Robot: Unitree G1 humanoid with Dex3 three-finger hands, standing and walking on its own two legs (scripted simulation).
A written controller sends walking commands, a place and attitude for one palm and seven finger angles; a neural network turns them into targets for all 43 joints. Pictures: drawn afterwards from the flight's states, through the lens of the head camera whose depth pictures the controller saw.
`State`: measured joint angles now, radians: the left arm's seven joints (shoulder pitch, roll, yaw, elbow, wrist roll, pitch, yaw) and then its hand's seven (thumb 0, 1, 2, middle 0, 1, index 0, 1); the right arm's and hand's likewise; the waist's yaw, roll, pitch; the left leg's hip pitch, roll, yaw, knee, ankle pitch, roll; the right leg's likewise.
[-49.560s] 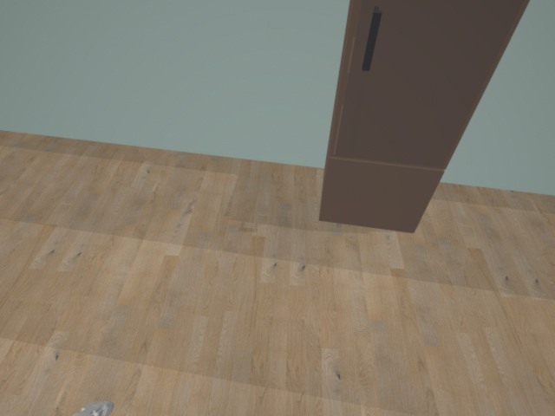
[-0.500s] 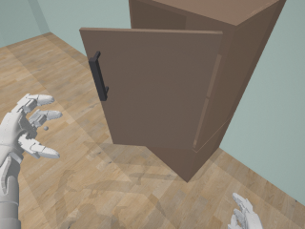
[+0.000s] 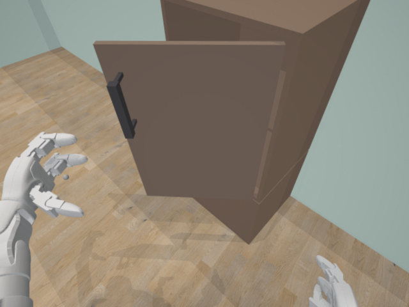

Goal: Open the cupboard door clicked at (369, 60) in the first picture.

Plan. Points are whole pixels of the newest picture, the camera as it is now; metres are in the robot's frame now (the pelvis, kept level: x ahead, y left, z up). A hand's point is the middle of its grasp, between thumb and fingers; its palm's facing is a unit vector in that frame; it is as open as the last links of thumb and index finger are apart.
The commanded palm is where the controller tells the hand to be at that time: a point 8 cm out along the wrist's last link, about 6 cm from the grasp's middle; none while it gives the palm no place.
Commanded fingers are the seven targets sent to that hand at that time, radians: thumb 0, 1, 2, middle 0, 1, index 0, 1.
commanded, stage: move the hooked fingers beside the handle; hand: left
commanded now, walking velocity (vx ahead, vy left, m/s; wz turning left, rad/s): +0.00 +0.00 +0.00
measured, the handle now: (124, 106) +0.53 +0.25 +0.11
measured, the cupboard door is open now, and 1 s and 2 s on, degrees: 40 40 40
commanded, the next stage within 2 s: none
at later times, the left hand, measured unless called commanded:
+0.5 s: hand (77, 156) +0.35 +0.28 +0.13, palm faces +0.05 -1.00 -0.01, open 14.0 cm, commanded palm +0.31 +0.33 +0.13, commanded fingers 0.00 -0.50 0.30 -0.30 -1.20 -0.30 -1.20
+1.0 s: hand (86, 141) +0.40 +0.29 +0.12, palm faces +0.06 -1.00 -0.01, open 14.0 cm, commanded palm +0.38 +0.34 +0.12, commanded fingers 0.00 -0.50 0.30 -0.30 -1.20 -0.30 -1.20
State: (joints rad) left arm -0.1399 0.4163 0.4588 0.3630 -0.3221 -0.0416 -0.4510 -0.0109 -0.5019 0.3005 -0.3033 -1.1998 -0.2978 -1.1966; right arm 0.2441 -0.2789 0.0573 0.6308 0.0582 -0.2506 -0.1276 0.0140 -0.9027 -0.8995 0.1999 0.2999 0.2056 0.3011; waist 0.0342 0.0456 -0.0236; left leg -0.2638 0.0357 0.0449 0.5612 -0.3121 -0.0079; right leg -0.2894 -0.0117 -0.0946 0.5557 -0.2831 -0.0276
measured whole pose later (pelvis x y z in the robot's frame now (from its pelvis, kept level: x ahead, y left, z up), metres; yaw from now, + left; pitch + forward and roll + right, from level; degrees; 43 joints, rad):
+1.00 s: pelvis +0.00 +0.02 -0.01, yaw +0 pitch +7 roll -1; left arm -0.57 0.53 0.46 0.86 -0.21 -0.15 -0.44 -0.01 -0.50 0.30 -0.30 -1.20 -0.30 -1.20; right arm 0.33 -0.30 0.05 0.64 0.04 -0.16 -0.11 0.01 -0.90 -0.90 0.20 0.30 0.21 0.30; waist -0.04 0.02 -0.03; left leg -0.42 0.02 0.06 0.63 -0.33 0.02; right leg -0.43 -0.03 -0.08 0.59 -0.28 0.00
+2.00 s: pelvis +0.01 +0.03 -0.02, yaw -2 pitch +15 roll -2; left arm -0.81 0.76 0.58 1.15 -0.15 -0.25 -0.54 -0.01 -0.50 0.30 -0.30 -1.20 -0.30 -1.20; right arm 0.43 -0.31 0.04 0.61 0.02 0.05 -0.06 0.01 -0.90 -0.90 0.20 0.30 0.21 0.30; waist -0.13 0.00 -0.06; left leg -0.62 0.05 0.07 0.74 -0.39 0.03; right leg -0.62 0.00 -0.06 0.65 -0.30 0.00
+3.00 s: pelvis +0.01 +0.02 -0.02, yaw -2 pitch +16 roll -3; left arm -0.88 0.76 0.52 1.19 -0.17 -0.22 -0.55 -0.01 -0.50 0.30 -0.30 -1.20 -0.29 -1.20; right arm 0.42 -0.32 0.05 0.61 0.03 0.05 -0.07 0.01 -0.90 -0.90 0.20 0.30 0.21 0.30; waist -0.13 0.00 -0.07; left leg -0.66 0.05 0.05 0.77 -0.39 0.02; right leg -0.65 0.00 -0.08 0.67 -0.30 0.00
